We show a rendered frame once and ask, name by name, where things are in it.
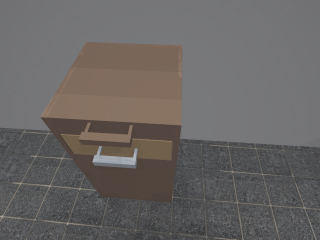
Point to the drawer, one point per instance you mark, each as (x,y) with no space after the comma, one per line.
(147,148)

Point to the cabinet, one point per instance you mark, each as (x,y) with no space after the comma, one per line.
(123,88)

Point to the handle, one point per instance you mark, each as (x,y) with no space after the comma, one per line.
(106,139)
(115,161)

